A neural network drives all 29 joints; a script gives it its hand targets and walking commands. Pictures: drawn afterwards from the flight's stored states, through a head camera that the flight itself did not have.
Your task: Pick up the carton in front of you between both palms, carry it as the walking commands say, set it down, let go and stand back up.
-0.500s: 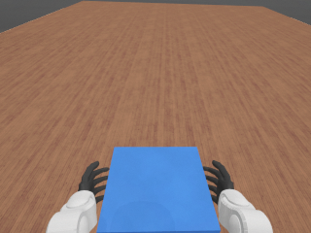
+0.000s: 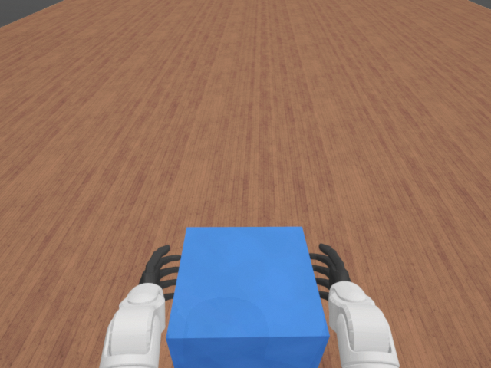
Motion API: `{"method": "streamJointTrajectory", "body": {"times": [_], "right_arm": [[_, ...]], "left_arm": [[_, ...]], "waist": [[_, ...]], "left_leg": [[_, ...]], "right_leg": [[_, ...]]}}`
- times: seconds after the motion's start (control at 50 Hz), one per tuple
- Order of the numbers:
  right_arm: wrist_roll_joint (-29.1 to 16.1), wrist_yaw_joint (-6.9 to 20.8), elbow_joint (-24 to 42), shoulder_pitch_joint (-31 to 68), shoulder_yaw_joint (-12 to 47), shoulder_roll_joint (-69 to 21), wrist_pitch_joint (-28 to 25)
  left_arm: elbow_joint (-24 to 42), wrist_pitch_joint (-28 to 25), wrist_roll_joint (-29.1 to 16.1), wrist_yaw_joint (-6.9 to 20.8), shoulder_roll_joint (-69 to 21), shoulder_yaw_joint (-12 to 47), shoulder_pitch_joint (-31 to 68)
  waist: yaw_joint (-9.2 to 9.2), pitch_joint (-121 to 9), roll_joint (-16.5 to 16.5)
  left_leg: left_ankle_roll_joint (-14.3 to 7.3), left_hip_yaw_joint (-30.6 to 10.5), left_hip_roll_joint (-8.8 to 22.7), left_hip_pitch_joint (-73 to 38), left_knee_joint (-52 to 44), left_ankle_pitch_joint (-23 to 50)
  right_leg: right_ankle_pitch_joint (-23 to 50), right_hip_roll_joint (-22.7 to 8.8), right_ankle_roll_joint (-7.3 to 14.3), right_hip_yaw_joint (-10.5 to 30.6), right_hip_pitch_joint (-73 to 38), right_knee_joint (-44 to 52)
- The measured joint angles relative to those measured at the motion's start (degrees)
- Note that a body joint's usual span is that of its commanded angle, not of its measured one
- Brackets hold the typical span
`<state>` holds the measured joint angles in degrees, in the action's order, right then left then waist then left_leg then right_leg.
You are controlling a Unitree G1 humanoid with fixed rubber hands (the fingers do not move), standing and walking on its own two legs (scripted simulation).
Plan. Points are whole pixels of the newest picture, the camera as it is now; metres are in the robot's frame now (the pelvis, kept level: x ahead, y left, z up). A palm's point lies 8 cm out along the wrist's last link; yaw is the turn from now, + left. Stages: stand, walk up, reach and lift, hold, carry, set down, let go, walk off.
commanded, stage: carry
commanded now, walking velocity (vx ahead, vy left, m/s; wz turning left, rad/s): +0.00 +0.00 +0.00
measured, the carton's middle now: (244, 316) +0.27 +0.00 -0.06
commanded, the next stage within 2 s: none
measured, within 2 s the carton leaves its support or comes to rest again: neither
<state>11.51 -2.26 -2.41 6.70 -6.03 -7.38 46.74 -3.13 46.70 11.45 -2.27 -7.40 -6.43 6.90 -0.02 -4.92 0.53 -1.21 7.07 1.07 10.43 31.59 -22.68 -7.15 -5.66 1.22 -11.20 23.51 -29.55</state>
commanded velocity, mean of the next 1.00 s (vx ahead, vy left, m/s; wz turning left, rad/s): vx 0.30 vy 0.00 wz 0.00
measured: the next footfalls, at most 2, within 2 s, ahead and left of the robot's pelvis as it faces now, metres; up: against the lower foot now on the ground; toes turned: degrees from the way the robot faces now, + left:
left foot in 0.70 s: +0.24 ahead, +0.12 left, +0.00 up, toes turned +11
right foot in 1.04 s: +0.47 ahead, -0.11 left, +0.00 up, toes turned +14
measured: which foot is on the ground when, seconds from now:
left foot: down 0.00-0.44, up 0.46-0.68, down 0.70-1.00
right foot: down 0.00-0.72, up 0.74-1.00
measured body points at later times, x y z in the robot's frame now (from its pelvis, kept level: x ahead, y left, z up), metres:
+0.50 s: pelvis +0.07 -0.02 +0.01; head +0.07 -0.02 +0.46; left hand +0.37 +0.14 +0.03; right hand +0.37 -0.16 +0.03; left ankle -0.04 +0.08 -0.69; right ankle +0.09 -0.12 -0.73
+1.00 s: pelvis +0.29 +0.00 +0.02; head +0.33 +0.01 +0.46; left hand +0.60 +0.15 +0.04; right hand +0.59 -0.15 +0.04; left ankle +0.20 +0.11 -0.73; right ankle +0.38 -0.10 -0.71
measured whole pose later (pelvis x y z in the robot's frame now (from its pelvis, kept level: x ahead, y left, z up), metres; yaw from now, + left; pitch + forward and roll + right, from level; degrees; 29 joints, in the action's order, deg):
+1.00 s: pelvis +0.29 +0.00 +0.02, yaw -1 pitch +4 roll -1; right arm 10.4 -2.6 -0.1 8.8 -6.0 -7.6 40.3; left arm 1.5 41.0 10.7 -2.8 -7.5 -7.1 7.8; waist -0.9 -0.2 0.4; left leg 0.8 11.4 4.1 4.4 18.0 -17.1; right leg -9.1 -2.6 0.2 -9.5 28.4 -32.2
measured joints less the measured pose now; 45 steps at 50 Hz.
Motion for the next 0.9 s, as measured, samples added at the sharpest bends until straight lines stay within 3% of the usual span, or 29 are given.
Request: {"method": "streamJointTrajectory", "body": {"times": [0.1,0.18,0.24,0.34,0.4,0.46,0.5,0.54,0.64,0.72,0.78,0.82,0.9], "right_arm": [[1.2,0.3,-6.3,2.6,-1.8,-0.3,-6.1],[1.3,0.3,-7.3,3.7,-2.6,-0.4,-8.5],[0.8,0.2,-5.7,3.4,-2.2,-0.4,-8.1],[0.9,0.1,-3.8,2.2,-0.9,-0.3,-5.6],[1.3,0.3,-3.7,2.8,-1.3,-0.3,-4.8],[1.6,0.5,-3.5,3.3,-2.5,-0.4,-4.9],[1.4,0.6,-3.3,3.1,-2.8,-0.3,-5.0],[0.9,0.6,-2.6,2.6,-2.5,-0.3,-5.0],[-0.4,0.6,0.9,1.2,-1.5,-0.1,-5.1],[-0.1,0.6,0.3,1.4,-1.3,-0.2,-5.1],[0.9,0.6,-3.6,2.4,-1.0,-0.3,-5.4],[1.0,0.6,-5.1,2.7,-1.3,-0.3,-5.6],[0.4,0.1,-3.7,2.1,-1.0,-0.3,-6.7]], "left_arm": [[-6.3,-6.2,1.2,0.3,-0.3,-1.9,2.5],[-7.2,-8.5,1.3,0.3,-0.4,-2.7,3.5],[-5.5,-8.1,0.7,0.2,-0.4,-2.5,3.1],[-3.4,-5.9,0.1,0.1,-0.1,-1.8,1.4],[-3.8,-5.5,0.4,0.3,-0.2,-2.0,2.2],[-5.1,-5.5,1.0,0.5,-0.5,-2.1,4.2],[-5.2,-5.3,1.1,0.5,-0.6,-1.9,4.5],[-3.7,-5.1,0.6,0.1,-0.5,-1.2,3.4],[1.3,-4.6,-0.5,-0.9,-0.1,0.4,1.1],[1.3,-4.2,0.1,-0.5,-0.1,0.2,1.2],[-1.4,-4.2,0.9,0.1,-0.2,-1.4,1.5],[-2.9,-4.5,1.3,0.2,-0.2,-1.7,1.8],[-2.0,-5.7,0.8,0.2,-0.2,-1.5,1.8]], "waist": [[-0.16,1.0,0.0],[-0.27,1.9,0.1],[-0.19,2.0,0.1],[-0.12,0.6,1.0],[-0.09,0.4,2.1],[0.07,0.6,2.3],[0.47,1.0,0.9],[0.76,1.4,-0.5],[0.98,2.1,-1.9],[0.63,1.0,-1.6],[-0.09,-0.5,-1.8],[-0.57,-0.4,-0.6],[-1.3,1.8,0.6]], "left_leg": [[0.0,0.0,0.1,0.3,0.4,-0.1],[0.0,-0.1,0.2,0.6,0.7,-0.3],[0.1,0.0,0.2,-0.2,0.0,-0.3],[0.4,0.0,0.9,-4.6,-5.1,0.3],[1.4,-0.6,2.1,-6.2,-5.3,-0.9],[1.8,-1.2,3.6,-2.0,4.8,-3.6],[1.3,-1.9,2.6,3.9,14.5,-7.3],[0.5,-1.7,1.9,8.4,16.5,-8.6],[0.0,0.3,2.0,12.0,1.8,2.8],[0.2,3.8,2.2,8.2,-7.4,12.8],[-1.1,5.0,1.7,6.8,-4.9,10.4],[-1.0,4.9,1.9,4.6,-7.1,8.9],[0.2,4.4,2.6,-0.8,-13.2,9.5]], "right_leg": [[0.0,0.0,0.0,0.0,0.1,-0.1],[0.0,0.1,0.0,-0.1,0.3,-0.2],[-0.4,0.1,-0.2,-0.1,-0.2,0.0],[-9.1,0.7,-1.5,-0.7,-2.0,-1.5],[-6.6,1.8,-0.6,-1.7,-4.2,-0.1],[-5.5,2.3,0.8,-3.2,-5.4,-0.2],[-6.7,2.0,1.0,-3.2,-6.4,1.1],[-6.1,1.5,0.6,-2.8,-8.1,4.2],[-5.3,0.8,-1.1,-1.8,-13.4,10.5],[-11.8,-0.4,-2.7,-0.6,-15.2,4.6],[-20.7,-0.5,-2.1,3.1,-9.2,-11.6],[-21.6,0.8,-1.1,4.4,-3.5,-20.5],[-15.8,2.0,-0.8,3.9,3.7,-18.4]]}}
